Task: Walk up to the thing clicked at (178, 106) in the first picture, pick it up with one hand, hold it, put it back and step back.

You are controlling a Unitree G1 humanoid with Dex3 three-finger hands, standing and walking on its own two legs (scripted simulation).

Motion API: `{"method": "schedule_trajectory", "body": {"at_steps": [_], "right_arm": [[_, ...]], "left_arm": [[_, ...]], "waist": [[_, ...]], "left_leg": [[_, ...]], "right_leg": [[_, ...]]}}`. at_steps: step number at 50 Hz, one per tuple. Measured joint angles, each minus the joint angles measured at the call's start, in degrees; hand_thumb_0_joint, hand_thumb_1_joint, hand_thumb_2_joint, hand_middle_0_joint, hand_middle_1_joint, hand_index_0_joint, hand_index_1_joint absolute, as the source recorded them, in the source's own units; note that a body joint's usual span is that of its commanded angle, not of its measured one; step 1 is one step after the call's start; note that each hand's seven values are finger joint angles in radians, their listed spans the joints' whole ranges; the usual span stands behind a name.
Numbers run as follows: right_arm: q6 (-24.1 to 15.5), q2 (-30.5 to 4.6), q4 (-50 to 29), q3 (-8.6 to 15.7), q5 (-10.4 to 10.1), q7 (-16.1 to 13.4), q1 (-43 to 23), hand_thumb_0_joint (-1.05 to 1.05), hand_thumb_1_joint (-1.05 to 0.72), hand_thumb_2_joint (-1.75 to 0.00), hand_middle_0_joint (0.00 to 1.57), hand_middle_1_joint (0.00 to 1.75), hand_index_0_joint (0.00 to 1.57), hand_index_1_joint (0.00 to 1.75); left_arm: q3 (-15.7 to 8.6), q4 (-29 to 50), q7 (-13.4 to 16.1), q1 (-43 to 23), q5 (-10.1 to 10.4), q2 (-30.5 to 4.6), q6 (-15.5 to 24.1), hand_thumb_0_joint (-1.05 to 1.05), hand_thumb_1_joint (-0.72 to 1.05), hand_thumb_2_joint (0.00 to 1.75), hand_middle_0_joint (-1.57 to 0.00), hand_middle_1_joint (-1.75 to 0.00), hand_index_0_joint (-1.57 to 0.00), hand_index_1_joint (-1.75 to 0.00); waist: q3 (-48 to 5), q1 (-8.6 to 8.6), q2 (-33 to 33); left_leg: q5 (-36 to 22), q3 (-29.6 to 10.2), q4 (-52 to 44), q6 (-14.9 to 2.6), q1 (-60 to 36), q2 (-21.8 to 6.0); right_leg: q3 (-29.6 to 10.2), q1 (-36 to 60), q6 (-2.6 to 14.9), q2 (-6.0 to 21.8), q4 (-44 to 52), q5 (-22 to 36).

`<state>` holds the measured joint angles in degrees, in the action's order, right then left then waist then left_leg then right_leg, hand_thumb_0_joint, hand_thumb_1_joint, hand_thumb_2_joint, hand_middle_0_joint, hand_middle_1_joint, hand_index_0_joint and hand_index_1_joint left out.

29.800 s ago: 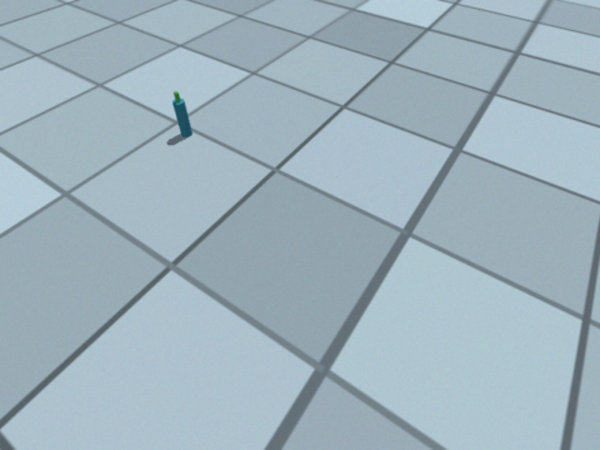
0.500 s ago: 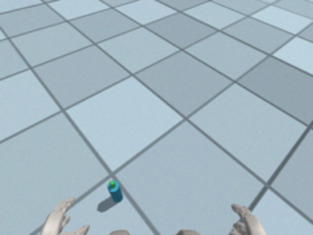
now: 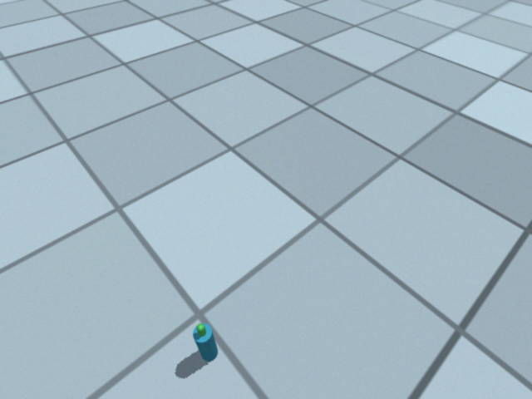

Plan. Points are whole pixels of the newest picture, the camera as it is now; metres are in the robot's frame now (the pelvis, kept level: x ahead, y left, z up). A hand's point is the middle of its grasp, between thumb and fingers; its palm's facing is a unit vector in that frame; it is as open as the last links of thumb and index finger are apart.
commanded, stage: stand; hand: left
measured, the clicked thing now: (205, 340) +0.41 +0.19 -0.64
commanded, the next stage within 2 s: step back in 1.62 s
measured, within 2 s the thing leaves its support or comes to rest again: neither
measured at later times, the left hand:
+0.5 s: hand out of the picture +0.04 +0.24 -0.16, palm faces -0.02 -0.94 -0.34, open 7.4 cm
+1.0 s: hand out of the picture +0.08 +0.23 -0.15, palm faces -0.03 -0.94 -0.34, open 7.4 cm
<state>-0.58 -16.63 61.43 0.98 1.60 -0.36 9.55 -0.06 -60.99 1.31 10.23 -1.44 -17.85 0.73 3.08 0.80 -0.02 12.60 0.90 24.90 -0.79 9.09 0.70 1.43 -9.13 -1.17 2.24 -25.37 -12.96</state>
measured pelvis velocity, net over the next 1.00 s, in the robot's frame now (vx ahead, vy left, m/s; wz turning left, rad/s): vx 0.01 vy -0.01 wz -0.01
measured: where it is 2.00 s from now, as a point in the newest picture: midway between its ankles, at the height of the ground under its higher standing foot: outside the picture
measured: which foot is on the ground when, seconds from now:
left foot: down 0.00-1.00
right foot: down 0.00-1.00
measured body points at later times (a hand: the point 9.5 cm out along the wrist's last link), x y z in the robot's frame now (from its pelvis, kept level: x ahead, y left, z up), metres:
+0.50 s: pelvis -0.01 +0.00 +0.01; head -0.01 -0.01 +0.46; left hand +0.05 +0.29 -0.13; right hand +0.05 -0.30 -0.13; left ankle +0.01 +0.11 -0.74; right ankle +0.01 -0.13 -0.74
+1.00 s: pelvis +0.01 -0.01 +0.01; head +0.02 -0.01 +0.46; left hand +0.08 +0.28 -0.13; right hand +0.07 -0.30 -0.13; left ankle +0.01 +0.11 -0.74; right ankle +0.01 -0.13 -0.74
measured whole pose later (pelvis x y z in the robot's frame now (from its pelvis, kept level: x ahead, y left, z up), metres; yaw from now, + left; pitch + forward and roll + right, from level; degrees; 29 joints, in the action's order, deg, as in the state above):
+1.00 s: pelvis +0.01 -0.01 +0.01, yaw +0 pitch -2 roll +0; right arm -0.8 -18.9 66.3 0.3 0.7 0.0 6.5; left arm 0.0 -67.2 0.5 5.8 -0.9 -18.5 1.2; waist 3.0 -0.1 -0.4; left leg 9.5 0.8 17.7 0.2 5.8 -0.3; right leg 1.6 -6.1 -0.4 1.1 -18.3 -9.9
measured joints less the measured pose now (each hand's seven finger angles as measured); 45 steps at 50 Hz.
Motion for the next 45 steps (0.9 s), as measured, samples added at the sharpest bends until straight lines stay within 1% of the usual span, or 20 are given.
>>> {"method": "schedule_trajectory", "body": {"at_steps": [9,19,45], "right_arm": [[0.11,-0.66,2.62,-0.03,-0.24,0.01,-1.42,0.01,-0.9,-0.9,0.2,0.3,0.2,0.3],[0.32,-1.51,4.11,0.02,-0.47,0.19,-1.83,0.01,-0.9,-0.9,0.2,0.3,0.2,0.3],[-0.13,-2.09,4.9,-0.68,-0.84,0.3,-2.84,0.01,-0.9,-0.9,0.2,0.3,0.2,0.3]], "left_arm": [[0.09,-3.58,-0.15,-1.7,-0.03,-0.25,0.09,0.01,0.9,0.9,-0.2,-0.3,-0.2,-0.3],[0.11,-5.6,-0.34,-2.3,-0.04,-0.67,0.21,0.01,0.9,0.9,-0.2,-0.3,-0.2,-0.3],[0.16,-6.4,-0.76,-4.13,0.48,-0.62,0.44,0.01,0.9,0.9,-0.2,-0.3,-0.2,-0.3]], "waist": [[-0.13,-0.04,-0.05],[-0.14,-0.31,-0.04],[-0.14,-0.8,-0.33]], "left_leg": [[-2.25,-0.05,-3.71,0.03,-2.03,0.12],[-3.27,-0.15,-5.15,0.23,-2.26,-0.15],[-3.23,-0.06,-6.95,0.86,-3.18,-0.81]], "right_leg": [[0.07,1.88,-0.08,0.06,3.36,2.05],[0.19,2.2,0.1,-0.25,5.0,3.16],[0.11,2.86,0.65,-0.94,6.5,3.05]]}}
